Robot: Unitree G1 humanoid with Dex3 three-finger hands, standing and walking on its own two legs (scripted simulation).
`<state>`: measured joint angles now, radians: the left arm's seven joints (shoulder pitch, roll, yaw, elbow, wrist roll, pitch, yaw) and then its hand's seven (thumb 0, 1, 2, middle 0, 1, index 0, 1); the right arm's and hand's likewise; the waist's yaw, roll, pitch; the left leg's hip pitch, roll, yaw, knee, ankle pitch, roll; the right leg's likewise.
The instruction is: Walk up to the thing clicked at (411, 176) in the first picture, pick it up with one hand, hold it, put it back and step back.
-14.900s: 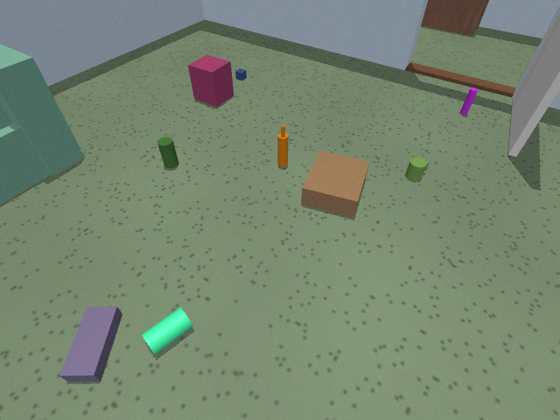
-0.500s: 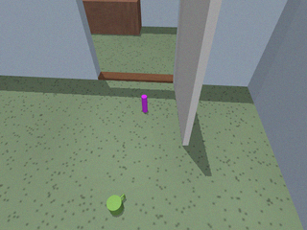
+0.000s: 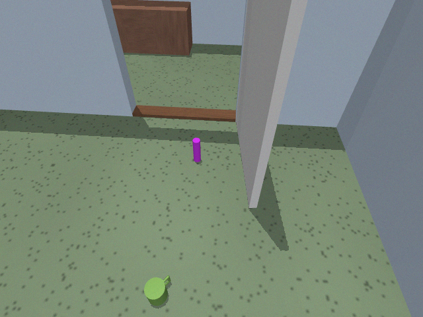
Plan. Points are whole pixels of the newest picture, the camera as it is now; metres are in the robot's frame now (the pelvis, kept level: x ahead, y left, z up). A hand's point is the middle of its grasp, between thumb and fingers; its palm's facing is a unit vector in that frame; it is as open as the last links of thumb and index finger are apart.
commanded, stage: walk up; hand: left
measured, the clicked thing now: (159, 288) +0.42 +0.23 -0.73
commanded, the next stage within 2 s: stand in 0.42 s
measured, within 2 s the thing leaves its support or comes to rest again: neither
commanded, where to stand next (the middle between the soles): +0.03 +0.00 m, yaw +1 degrees
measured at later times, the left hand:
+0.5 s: hand out of the picture +0.09 +0.26 -0.15, palm faces +0.00 -0.94 -0.34, open 7.4 cm
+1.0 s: hand out of the picture +0.07 +0.25 -0.16, palm faces -0.02 -0.94 -0.34, open 7.4 cm
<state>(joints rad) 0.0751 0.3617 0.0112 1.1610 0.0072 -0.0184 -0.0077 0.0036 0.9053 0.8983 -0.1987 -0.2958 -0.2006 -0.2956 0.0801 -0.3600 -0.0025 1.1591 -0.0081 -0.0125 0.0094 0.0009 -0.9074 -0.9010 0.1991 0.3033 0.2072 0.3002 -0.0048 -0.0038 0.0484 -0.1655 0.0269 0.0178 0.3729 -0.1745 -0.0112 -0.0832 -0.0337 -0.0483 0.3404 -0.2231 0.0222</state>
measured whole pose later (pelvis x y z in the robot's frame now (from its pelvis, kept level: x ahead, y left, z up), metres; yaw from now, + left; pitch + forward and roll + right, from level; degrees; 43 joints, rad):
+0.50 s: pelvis +0.01 +0.00 +0.00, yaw +0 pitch -2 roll +0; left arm 0.08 0.35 0.02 1.15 0.01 -0.01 0.00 0.00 0.91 0.90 -0.20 -0.30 -0.20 -0.30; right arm 0.07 -0.34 0.00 1.15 -0.01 -0.01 0.00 0.00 -0.91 -0.90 0.20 0.30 0.21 0.30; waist 0.00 0.00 0.04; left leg -0.14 0.02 0.02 0.33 -0.16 -0.01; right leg -0.06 -0.04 -0.05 0.31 -0.22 0.03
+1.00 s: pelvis -0.01 -0.01 +0.00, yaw +0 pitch -2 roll +0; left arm 0.10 0.35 0.01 1.15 0.01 -0.01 -0.01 0.00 0.91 0.90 -0.20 -0.30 -0.20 -0.30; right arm 0.08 -0.34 0.00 1.16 -0.01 -0.01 0.01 0.00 -0.91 -0.90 0.20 0.30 0.21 0.30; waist -0.01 0.00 0.05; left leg -0.14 0.03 0.02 0.31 -0.13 -0.02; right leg -0.07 -0.03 -0.05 0.29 -0.19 0.02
